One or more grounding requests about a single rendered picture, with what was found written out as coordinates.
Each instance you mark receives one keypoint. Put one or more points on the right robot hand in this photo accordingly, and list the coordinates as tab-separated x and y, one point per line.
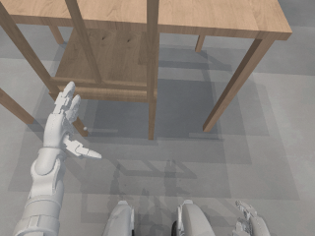
256	225

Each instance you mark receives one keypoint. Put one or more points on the left robot forearm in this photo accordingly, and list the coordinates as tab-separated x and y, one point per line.
42	209

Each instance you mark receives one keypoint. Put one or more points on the left robot hand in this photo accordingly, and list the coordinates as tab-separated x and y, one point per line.
60	122

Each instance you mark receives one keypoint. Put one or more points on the right robot shin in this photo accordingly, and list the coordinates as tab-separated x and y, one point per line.
178	232

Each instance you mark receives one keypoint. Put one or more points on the left robot thigh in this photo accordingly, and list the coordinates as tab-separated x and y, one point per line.
120	221

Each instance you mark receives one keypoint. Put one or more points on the chair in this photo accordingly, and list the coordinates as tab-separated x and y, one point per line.
104	64

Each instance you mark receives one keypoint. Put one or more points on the table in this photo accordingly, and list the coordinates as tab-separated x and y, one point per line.
262	20

